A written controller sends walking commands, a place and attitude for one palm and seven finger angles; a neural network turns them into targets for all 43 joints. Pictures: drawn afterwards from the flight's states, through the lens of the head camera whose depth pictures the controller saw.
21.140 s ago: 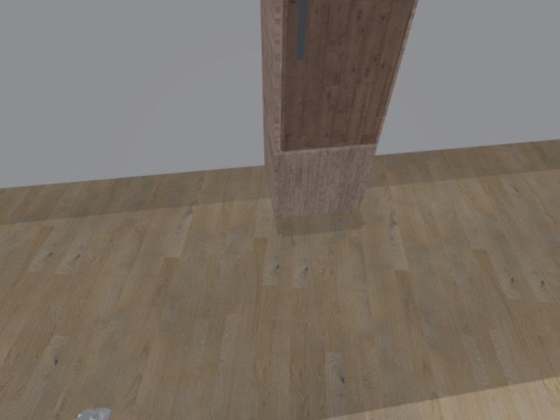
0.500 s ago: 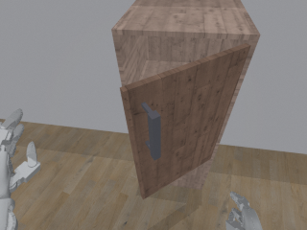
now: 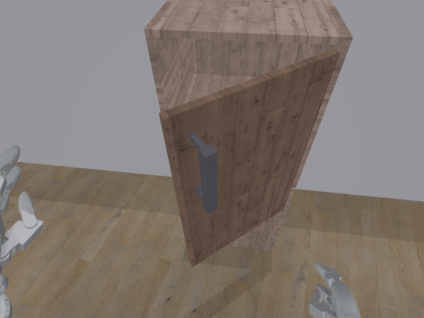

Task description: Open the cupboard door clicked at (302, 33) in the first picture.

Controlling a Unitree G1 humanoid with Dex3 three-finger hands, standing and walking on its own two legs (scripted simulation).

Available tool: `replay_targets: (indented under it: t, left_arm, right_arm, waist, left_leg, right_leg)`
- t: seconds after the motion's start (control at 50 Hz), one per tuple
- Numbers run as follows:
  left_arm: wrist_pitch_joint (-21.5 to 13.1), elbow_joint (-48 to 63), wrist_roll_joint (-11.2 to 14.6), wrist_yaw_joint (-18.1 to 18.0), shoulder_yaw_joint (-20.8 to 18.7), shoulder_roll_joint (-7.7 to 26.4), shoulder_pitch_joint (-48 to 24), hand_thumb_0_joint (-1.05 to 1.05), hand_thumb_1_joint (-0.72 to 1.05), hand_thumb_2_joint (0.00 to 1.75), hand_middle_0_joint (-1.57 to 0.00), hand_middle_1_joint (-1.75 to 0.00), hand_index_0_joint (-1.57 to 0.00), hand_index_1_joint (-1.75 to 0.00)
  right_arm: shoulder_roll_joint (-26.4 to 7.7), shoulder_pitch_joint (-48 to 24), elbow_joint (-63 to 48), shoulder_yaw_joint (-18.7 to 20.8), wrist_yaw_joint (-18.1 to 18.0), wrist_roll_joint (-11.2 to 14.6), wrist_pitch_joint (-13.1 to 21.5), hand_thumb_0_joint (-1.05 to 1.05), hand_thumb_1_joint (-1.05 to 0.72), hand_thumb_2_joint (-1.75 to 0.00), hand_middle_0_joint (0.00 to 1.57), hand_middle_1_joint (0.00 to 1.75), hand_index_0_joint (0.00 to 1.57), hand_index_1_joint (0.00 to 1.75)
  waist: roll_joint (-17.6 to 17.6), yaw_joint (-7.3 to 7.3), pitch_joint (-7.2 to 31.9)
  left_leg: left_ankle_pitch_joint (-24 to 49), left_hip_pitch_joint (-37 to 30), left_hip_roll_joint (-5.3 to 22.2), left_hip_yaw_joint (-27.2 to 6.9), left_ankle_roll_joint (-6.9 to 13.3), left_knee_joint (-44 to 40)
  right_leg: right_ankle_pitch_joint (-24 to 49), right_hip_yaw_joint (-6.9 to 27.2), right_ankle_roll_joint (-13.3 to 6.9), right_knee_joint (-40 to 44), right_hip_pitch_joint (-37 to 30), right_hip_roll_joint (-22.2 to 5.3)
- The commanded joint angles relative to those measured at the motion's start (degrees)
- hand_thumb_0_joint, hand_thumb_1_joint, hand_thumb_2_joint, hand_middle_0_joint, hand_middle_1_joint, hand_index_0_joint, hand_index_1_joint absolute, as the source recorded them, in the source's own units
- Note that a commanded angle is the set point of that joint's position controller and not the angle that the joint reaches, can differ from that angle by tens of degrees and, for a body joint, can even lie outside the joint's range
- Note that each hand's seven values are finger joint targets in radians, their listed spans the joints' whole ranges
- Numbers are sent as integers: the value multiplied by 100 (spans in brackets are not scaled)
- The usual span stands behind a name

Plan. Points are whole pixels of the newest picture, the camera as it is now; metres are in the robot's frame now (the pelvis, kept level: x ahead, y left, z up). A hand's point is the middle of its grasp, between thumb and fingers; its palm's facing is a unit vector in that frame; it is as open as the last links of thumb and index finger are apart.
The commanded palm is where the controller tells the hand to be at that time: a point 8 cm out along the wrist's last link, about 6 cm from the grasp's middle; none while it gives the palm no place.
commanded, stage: step back with the hand held close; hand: left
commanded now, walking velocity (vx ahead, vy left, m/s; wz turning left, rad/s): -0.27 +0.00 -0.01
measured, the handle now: (203, 175) +0.34 +0.05 +0.11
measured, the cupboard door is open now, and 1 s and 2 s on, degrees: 40 40 40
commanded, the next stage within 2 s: stop stepping back and stand still in 0.98 s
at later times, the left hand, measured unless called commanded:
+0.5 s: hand (1, 279) +0.13 +0.28 +0.15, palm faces +0.44 -0.77 -0.46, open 7.4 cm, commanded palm +0.07 +0.31 +0.17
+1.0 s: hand out of the picture +0.05 +0.29 +0.14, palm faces +0.37 -0.80 -0.48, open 7.4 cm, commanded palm -0.02 +0.33 +0.17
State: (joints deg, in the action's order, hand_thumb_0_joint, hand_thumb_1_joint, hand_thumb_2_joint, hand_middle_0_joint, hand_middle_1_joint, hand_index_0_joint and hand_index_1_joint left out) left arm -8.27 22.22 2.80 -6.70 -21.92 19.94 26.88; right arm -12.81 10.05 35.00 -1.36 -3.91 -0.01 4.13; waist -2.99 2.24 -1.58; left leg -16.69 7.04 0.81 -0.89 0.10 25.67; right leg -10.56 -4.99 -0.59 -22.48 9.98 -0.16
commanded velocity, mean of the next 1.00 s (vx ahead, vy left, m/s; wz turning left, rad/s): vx -0.32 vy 0.00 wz -0.02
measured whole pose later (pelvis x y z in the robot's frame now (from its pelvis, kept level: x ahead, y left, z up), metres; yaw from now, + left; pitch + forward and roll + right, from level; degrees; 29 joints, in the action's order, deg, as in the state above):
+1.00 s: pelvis -0.15 +0.03 -0.02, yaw +1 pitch +2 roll -2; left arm -12.4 32.7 1.2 -7.6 -23.8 25.5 32.6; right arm -11.3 8.4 34.9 0.6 -4.0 -0.1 4.0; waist 2.1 -0.4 -1.3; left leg -19.5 24.9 -0.7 -1.3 -1.4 41.4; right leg -13.6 1.7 0.4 -31.3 19.9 2.6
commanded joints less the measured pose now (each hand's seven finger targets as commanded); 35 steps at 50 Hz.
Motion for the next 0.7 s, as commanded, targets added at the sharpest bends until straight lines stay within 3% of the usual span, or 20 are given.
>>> replay_targets:
  t: [0.0,0.02,0.04,0.08,0.12,0.16,0.22,0.24,0.32,0.34,0.36,0.4,0.44,0.48,0.52,0.54,0.56,0.6,0.64,0.68]
  left_arm:
    - [-433,1565,-40,-133,-663,1101,241,0,90,90,-20,-30,-20,-30]
    - [-423,1591,-39,-153,-748,1170,320,0,90,90,-20,-30,-20,-30]
    - [-439,1687,-33,-194,-889,1318,375,0,90,90,-20,-30,-20,-30]
    - [-434,1761,-27,-225,-895,1291,483,0,90,90,-20,-30,-20,-30]
    - [-448,1802,-31,-256,-947,1331,512,0,90,90,-20,-30,-20,-30]
    - [-471,1860,-41,-295,-968,1338,567,0,90,90,-20,-30,-20,-30]
    - [-505,1898,-75,-321,-1001,1337,565,0,90,90,-20,-30,-20,-30]
    - [-524,1990,-89,-338,-1061,1388,527,0,90,90,-20,-30,-20,-30]
    - [-575,1968,-167,-346,-975,1256,343,0,90,90,-20,-30,-20,-30]
    - [-599,1964,-195,-369,-1068,1356,306,0,90,90,-20,-30,-20,-30]
    - [-611,1942,-202,-378,-998,1277,267,0,90,90,-20,-30,-20,-30]
    - [-636,1913,-220,-391,-997,1299,127,0,90,90,-20,-30,-20,-30]
    - [-684,2018,-202,-447,-1111,1487,64,0,90,90,-20,-30,-20,-30]
    - [-689,2007,-163,-475,-985,1363,91,0,90,90,-20,-30,-20,-30]
    - [-704,2018,-170,-498,-1000,1371,68,0,90,90,-20,-30,-20,-30]
    - [-723,2022,-186,-527,-1106,1463,97,0,90,90,-20,-30,-20,-30]
    - [-734,2089,-208,-519,-1051,1351,82,0,90,90,-20,-30,-20,-30]
    - [-757,2064,-274,-501,-1170,1336,140,0,90,90,-20,-30,-20,-30]
    - [-781,2081,-287,-460,-1278,1455,214,0,90,90,-20,-30,-20,-30]
    - [-840,2045,-303,-392,-1150,1280,234,0,90,90,-20,-30,-20,-30]
  right_arm:
    - [-712,-485,-1086,366,-51,23,123,0,-90,-90,20,30,20,30]
    - [-695,-483,-1118,389,-55,27,88,0,-90,-90,20,30,20,30]
    - [-704,-518,-1097,412,-85,36,60,0,-90,-90,20,30,20,30]
    - [-670,-465,-1186,426,-93,54,7,0,-90,-90,20,30,20,30]
    - [-662,-465,-1222,448,-107,74,-18,0,-90,-90,20,30,20,30]
    - [-671,-451,-1217,457,-132,74,-14,0,-90,-90,20,30,20,30]
    - [-708,-442,-1258,459,-135,70,21,0,-90,-90,20,30,20,30]
    - [-734,-465,-1252,471,-156,64,43,0,-90,-90,20,30,20,30]
    - [-760,-339,-1298,455,-140,63,152,0,-90,-90,20,30,20,30]
    - [-764,-340,-1251,470,-156,52,173,0,-90,-90,20,30,20,30]
    - [-724,-274,-1267,439,-152,51,197,0,-90,-90,20,30,20,30]
    - [-745,-211,-1242,448,-132,39,235,0,-90,-90,20,30,20,30]
    - [-741,-216,-1142,452,-143,18,253,0,-90,-90,20,30,20,30]
    - [-684,-176,-1085,395,-133,7,266,0,-90,-90,20,30,20,30]
    - [-714,-205,-1071,387,-146,14,269,0,-90,-90,20,30,20,30]
    - [-746,-286,-1069,390,-186,2,279,0,-90,-90,20,30,20,30]
    - [-775,-248,-1123,375,-192,2,303,0,-90,-90,20,30,20,30]
    - [-790,-251,-1177,419,-181,19,375,0,-90,-90,20,30,20,30]
    - [-712,-281,-1176,464,-152,-7,450,0,-90,-90,20,30,20,30]
    - [-712,-258,-1093,468,-83,-77,546,0,-90,-90,20,30,20,30]
  waist:
    - [24,-130,954]
    - [133,-130,985]
    - [21,-117,1101]
    - [191,-143,1159]
    - [236,-160,1095]
    - [12,-164,1052]
    - [-77,-147,899]
    - [-266,-123,871]
    - [-136,-185,602]
    - [-175,-176,563]
    - [22,-208,510]
    - [377,-242,432]
    - [453,-247,489]
    - [519,-282,557]
    - [216,-296,437]
    - [-118,-266,385]
    - [-442,-273,325]
    - [-921,-191,521]
    - [-920,-145,668]
    - [-680,-182,445]
  left_leg:
    - [2192,605,203,-150,73,-149]
    - [2237,644,222,-132,66,-95]
    - [2343,669,225,-158,46,-71]
    - [2325,816,259,-180,35,-10]
    - [2035,950,268,-184,52,10]
    - [1830,1146,333,-286,78,-76]
    - [1060,1758,447,-427,202,-296]
    - [862,1955,474,-490,224,-383]
    - [-630,2886,504,-510,359,-397]
    - [-1005,2976,485,-523,382,-391]
    - [-1274,3062,429,-503,374,-283]
    - [-1516,2870,234,-414,313,132]
    - [-1383,2340,115,-322,234,514]
    - [-1178,1919,54,-272,166,671]
    - [-1378,1979,131,-380,191,430]
    - [-1563,2292,286,-556,250,40]
    - [-1871,2874,490,-854,334,-462]
    - [-2039,3768,1020,-1352,556,-1222]
    - [-1271,3563,1229,-1494,685,-1166]
    - [-671,3483,1248,-1513,747,-913]
  right_leg:
    - [2012,509,2,-158,-727,-472]
    - [2137,540,10,-212,-684,-488]
    - [2342,521,-15,-304,-771,-538]
    - [2384,556,-8,-437,-739,-542]
    - [2098,581,16,-457,-563,-544]
    - [1881,578,8,-570,-551,-527]
    - [1239,590,84,-783,-606,-377]
    - [1192,561,86,-862,-724,-358]
    - [557,761,104,-1103,-804,-368]
    - [411,822,79,-1034,-788,-409]
    - [122,913,66,-930,-670,-468]
    - [-633,1218,-22,-424,-120,-625]
    - [-1332,1393,-148,89,468,-850]
    - [-1632,1250,-173,225,916,-916]
    - [-1807,1054,-86,122,1049,-745]
    - [-1765,921,-26,-98,773,-594]
    - [-1570,741,56,-615,287,-352]
    - [-482,448,202,-1983,-867,128]
    - [-229,516,202,-2411,-924,240]
    - [-561,700,158,-2149,-742,278]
